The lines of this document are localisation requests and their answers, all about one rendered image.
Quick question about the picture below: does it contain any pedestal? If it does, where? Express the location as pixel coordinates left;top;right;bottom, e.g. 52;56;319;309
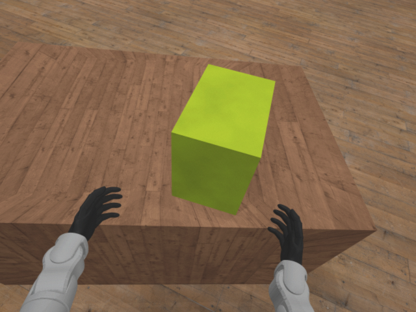
0;42;377;285

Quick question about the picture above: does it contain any left robot hand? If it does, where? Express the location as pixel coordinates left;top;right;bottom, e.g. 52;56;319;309
68;186;123;242

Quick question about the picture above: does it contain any right robot forearm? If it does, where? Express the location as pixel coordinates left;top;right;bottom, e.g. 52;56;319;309
268;260;314;312

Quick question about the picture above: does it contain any carton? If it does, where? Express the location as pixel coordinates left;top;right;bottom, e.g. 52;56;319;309
172;64;275;215

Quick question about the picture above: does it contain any right robot hand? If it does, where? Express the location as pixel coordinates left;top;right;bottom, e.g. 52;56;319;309
267;204;304;265

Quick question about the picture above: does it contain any left robot forearm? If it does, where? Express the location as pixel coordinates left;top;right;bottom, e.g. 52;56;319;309
19;233;88;312

